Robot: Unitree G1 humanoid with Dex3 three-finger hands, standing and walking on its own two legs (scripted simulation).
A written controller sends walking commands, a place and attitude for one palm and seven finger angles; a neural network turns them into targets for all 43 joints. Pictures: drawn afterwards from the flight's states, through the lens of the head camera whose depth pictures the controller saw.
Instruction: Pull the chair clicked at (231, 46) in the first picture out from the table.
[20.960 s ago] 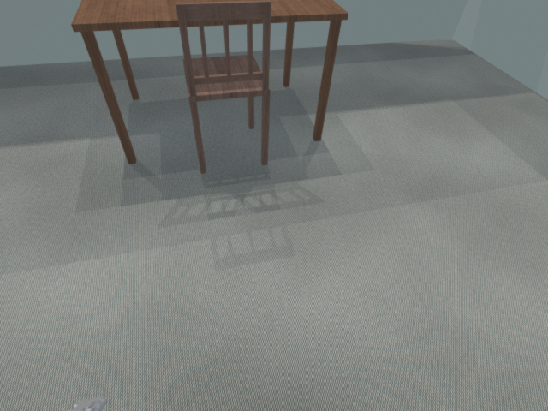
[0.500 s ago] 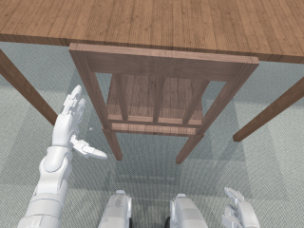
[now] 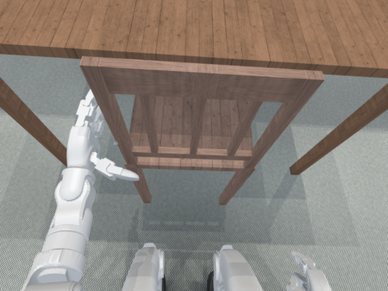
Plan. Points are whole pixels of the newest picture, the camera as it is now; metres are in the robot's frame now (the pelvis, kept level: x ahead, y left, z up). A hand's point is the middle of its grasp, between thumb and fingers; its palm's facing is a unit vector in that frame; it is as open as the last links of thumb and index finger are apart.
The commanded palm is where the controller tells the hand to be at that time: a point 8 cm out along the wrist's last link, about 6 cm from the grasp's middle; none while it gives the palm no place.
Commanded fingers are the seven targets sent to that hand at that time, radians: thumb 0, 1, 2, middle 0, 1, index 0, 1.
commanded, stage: push the fingers through the gap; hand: left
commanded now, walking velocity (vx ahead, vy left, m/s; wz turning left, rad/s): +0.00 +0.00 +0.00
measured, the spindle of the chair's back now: (196, 128) +0.44 -0.01 +0.01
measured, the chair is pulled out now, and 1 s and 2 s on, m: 0.00 0.00 0.00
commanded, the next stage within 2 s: hook a spindle and tug to test in 0.72 s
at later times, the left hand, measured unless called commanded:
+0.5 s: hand (115, 124) +0.44 +0.16 +0.02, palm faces -0.02 -1.00 -0.03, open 16.9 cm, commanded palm +0.41 +0.20 +0.02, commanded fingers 0.00 -0.50 0.30 -0.06 -0.08 -0.06 -0.08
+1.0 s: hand (119, 133) +0.43 +0.15 +0.02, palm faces -0.02 -1.00 -0.01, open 16.6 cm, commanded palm +0.41 +0.20 +0.02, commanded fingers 0.00 -0.50 0.30 -0.24 -0.63 -0.24 -0.63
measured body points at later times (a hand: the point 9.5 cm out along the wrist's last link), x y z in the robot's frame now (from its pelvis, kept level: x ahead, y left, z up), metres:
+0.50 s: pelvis +0.00 +0.01 +0.00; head +0.14 +0.03 +0.43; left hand +0.44 +0.22 +0.03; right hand +0.08 -0.25 -0.11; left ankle +0.03 +0.11 -0.62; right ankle +0.02 -0.13 -0.62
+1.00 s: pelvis +0.00 +0.00 +0.00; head +0.13 +0.02 +0.43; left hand +0.42 +0.21 +0.02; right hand +0.10 -0.26 -0.12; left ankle +0.03 +0.11 -0.62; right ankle +0.02 -0.13 -0.62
